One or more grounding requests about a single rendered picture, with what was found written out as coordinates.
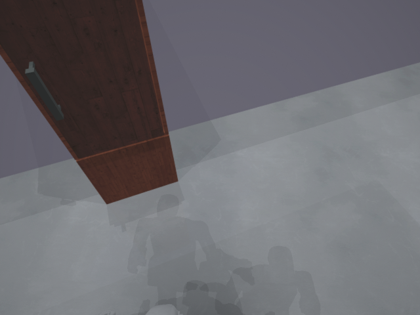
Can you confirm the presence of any handle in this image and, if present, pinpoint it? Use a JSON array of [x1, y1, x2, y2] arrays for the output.
[[25, 62, 64, 121]]

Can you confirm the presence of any cupboard door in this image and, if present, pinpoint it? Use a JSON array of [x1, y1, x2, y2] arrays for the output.
[[0, 0, 164, 158]]

